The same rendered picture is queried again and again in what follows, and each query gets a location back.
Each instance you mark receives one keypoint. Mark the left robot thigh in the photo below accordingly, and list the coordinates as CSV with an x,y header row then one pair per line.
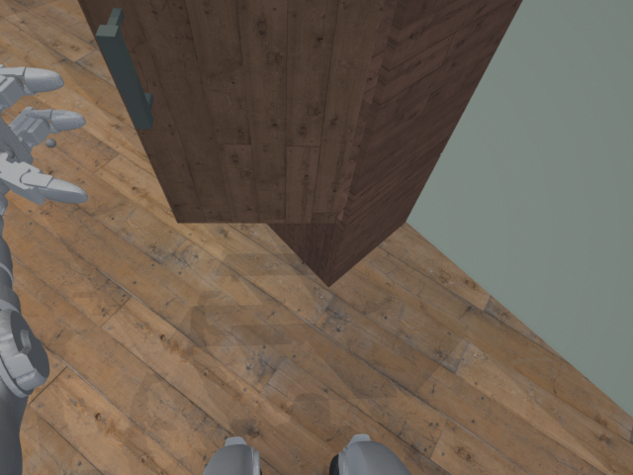
x,y
236,459

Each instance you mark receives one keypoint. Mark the robot left upper arm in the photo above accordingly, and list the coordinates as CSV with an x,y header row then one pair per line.
x,y
23,367

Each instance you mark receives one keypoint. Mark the left robot hand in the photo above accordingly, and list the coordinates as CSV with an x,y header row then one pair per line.
x,y
30,129

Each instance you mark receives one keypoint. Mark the handle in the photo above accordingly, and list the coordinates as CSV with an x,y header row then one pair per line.
x,y
115,51

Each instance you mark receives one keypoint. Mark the left robot forearm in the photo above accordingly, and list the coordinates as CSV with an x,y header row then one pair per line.
x,y
8,298

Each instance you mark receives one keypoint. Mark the cupboard door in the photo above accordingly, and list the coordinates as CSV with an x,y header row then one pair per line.
x,y
255,104

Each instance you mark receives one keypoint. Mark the robot thigh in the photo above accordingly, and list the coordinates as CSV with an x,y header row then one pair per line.
x,y
236,459
369,458

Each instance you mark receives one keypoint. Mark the right robot thigh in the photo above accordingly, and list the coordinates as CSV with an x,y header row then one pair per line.
x,y
369,458

